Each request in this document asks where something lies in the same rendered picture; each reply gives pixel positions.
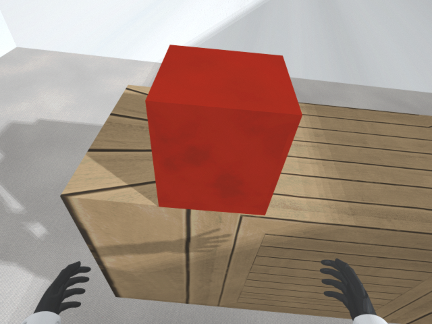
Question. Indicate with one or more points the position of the left robot hand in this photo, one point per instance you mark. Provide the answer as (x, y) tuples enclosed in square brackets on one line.
[(56, 292)]

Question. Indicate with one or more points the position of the pedestal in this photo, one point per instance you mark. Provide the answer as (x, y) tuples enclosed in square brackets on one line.
[(356, 186)]

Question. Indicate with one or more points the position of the carton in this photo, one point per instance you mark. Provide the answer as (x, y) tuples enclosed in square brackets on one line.
[(221, 125)]

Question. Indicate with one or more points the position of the right robot hand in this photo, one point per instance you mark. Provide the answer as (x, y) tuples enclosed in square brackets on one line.
[(354, 296)]

